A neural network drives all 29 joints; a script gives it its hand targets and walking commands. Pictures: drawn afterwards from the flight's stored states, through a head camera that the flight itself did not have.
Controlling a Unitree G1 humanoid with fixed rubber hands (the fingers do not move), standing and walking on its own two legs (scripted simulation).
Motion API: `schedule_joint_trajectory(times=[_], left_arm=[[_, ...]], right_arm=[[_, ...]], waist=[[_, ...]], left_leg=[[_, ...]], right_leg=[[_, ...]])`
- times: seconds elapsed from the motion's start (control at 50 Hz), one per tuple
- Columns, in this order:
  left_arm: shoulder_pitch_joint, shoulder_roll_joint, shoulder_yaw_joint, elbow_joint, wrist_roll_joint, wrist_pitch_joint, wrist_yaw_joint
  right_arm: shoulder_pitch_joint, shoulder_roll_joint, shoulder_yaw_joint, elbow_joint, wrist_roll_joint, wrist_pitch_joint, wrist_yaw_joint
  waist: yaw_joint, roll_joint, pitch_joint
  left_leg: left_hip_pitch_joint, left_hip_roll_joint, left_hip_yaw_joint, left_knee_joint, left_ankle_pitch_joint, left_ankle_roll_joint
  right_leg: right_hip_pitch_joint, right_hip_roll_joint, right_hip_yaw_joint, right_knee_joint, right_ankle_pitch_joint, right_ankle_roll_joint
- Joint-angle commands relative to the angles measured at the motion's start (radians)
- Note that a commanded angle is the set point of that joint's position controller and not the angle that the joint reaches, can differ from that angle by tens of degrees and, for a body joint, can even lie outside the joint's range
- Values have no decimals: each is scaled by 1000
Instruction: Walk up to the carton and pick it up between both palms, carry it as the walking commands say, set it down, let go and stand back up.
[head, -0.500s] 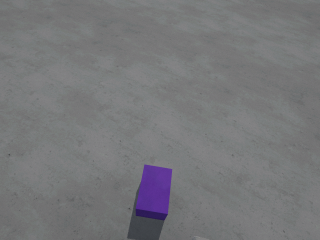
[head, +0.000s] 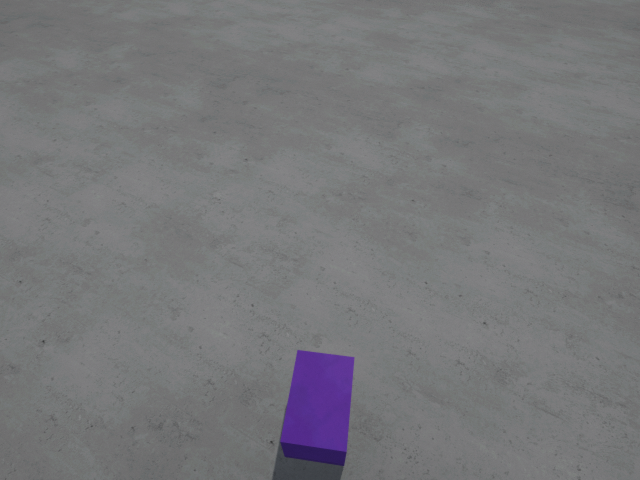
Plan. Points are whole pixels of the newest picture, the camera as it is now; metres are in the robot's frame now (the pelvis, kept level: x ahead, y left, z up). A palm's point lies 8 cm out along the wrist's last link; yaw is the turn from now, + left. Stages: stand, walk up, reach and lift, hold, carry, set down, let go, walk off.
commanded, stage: walk up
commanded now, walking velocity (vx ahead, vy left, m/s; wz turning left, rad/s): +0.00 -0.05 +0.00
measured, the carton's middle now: (320, 406) +0.45 +0.04 -0.70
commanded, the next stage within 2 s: stand in 1.44 s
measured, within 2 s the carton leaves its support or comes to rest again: neither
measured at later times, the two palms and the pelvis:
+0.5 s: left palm out of the picture +0.01 +0.21 -0.15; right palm out of the picture +0.01 -0.23 -0.15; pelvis +0.01 -0.01 +0.00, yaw +0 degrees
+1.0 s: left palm out of the picture +0.02 +0.21 -0.15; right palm out of the picture +0.00 -0.24 -0.15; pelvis +0.01 -0.02 +0.00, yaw +0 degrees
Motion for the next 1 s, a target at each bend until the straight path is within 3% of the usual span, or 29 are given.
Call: schedule_joint_trajectory(times=[0.0, 0.1, 0.16, 0.26, 0.4, 0.64, 0.82, 0.94, 0.96, 0.98], left_arm=[[41, 95, 17, -9, 0, -5, 0], [69, 86, 24, -1, 2, 2, -3], [96, 71, 19, 6, 0, -1, -1], [100, 87, 21, 4, 2, -4, 2], [103, 96, 21, 2, 0, -10, 14], [100, 95, 25, -11, 0, -5, 12], [103, 107, 29, -18, 3, -4, 9], [102, 108, 32, -30, 2, -4, 8], [125, 107, 37, -40, 2, -6, 5], [148, 117, 32, -42, 10, -16, 2]], right_arm=[[79, -47, -9, 1, -4, -10, -7], [72, -77, -18, -4, -12, -14, -15], [55, -69, -17, -9, -11, -12, -15], [62, -43, -13, -6, -8, -9, -16], [75, -29, -14, 7, -4, -5, -14], [66, -37, -13, 3, -12, -3, -18], [65, -41, -10, -9, -15, 2, -17], [77, -43, -9, -13, -17, 1, -17], [70, -74, -19, -19, -17, 3, -20], [59, -80, -21, -15, -5, 14, -19]], waist=[[-9, -10, 14], [-5, 53, 21], [3, 79, 13], [-4, -1, 13], [-7, -28, 4], [-4, 27, 10], [-2, -9, 17], [-3, -2, 13], [0, -4, 3], [20, 35, 12]], left_leg=[[21, 63, -35, -48, 33, 23], [-27, 115, -90, -101, 10, 37], [-57, 119, -98, -106, 3, 41], [-39, 82, -39, -33, 31, 23], [-19, 67, -9, 3, 57, 6], [-23, 88, -11, -10, 73, 9], [-35, 79, -8, 9, 36, 10], [-45, 84, -10, 18, 45, 11], [-65, 88, 3, 58, 33, -2], [-100, 29, 24, 114, -57, -17]], right_leg=[[-54, -148, 146, -130, -39, 9], [-31, -97, 92, -56, -11, 29], [1, -93, 92, -39, 21, 27], [-19, -128, 130, -74, 64, 10], [-3, -154, 144, -91, 153, -4], [-11, -130, 113, -63, 96, 4], [-28, -135, 124, -76, 49, -2], [-25, -135, 117, -65, 64, -5], [2, -157, 142, -82, 80, -12], [1, -217, 280, -113, 127, -42]])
